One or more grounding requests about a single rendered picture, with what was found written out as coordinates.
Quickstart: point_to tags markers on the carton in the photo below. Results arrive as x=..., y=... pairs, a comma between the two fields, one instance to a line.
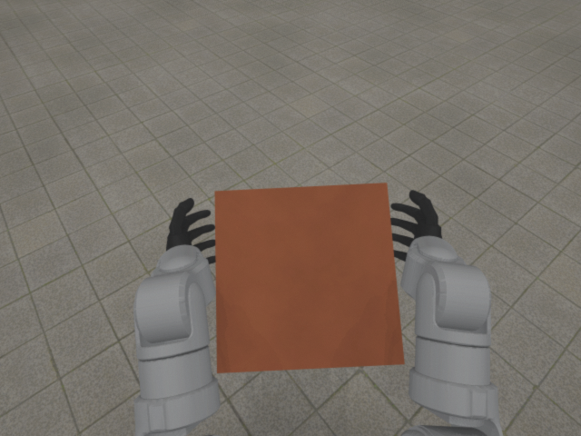
x=305, y=279

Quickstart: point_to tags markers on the left robot forearm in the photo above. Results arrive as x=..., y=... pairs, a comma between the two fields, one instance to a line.
x=177, y=388

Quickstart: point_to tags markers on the robot left hand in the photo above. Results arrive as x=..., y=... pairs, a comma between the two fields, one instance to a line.
x=179, y=226

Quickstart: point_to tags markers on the robot right hand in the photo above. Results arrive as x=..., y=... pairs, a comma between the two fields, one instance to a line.
x=426, y=218

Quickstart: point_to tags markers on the right robot forearm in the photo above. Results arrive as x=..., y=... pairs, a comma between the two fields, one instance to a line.
x=451, y=377

